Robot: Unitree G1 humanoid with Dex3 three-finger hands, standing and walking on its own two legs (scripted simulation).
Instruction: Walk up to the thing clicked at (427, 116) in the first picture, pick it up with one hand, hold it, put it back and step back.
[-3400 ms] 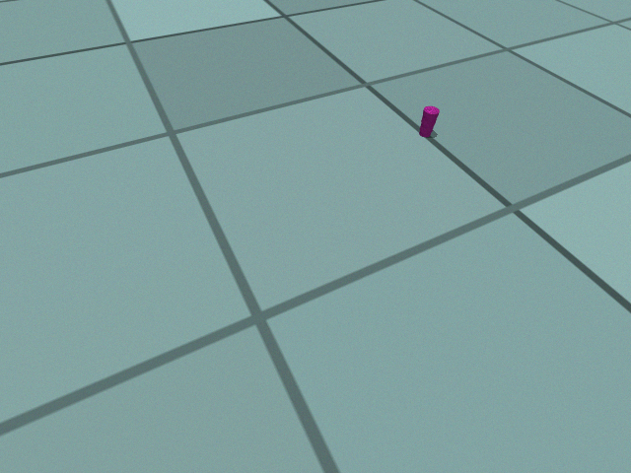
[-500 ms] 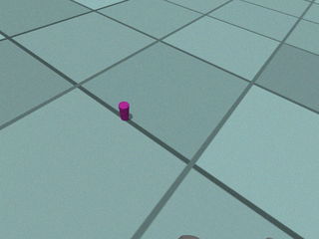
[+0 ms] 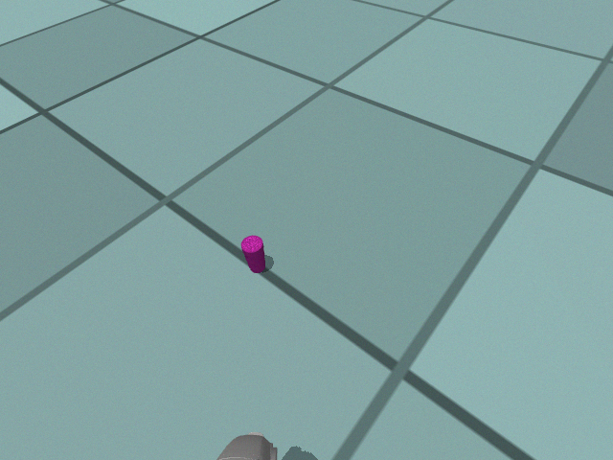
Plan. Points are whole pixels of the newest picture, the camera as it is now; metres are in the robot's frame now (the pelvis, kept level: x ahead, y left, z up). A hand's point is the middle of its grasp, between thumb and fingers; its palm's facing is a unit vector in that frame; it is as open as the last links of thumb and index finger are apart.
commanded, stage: walk up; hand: left
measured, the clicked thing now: (254, 255) +0.91 +0.27 -0.70
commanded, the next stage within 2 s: none
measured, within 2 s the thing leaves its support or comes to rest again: neither
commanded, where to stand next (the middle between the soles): +0.57 +0.06 m, yaw +0 degrees
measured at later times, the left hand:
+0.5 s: hand (122, 387) +0.25 +0.32 -0.15, palm faces -0.05 -0.94 -0.34, open 7.4 cm
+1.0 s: hand (153, 296) +0.40 +0.32 -0.13, palm faces +0.01 -0.91 -0.40, open 7.4 cm
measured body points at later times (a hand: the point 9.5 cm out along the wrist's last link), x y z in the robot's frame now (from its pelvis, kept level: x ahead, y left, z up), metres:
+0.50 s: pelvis +0.20 +0.05 +0.00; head +0.22 +0.06 +0.45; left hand +0.25 +0.37 -0.12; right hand +0.27 -0.27 -0.10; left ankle +0.20 +0.16 -0.74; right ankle +0.30 -0.11 -0.70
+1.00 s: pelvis +0.37 +0.03 +0.00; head +0.39 +0.02 +0.44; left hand +0.40 +0.36 -0.11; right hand +0.46 -0.29 -0.12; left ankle +0.47 +0.19 -0.71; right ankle +0.37 -0.10 -0.74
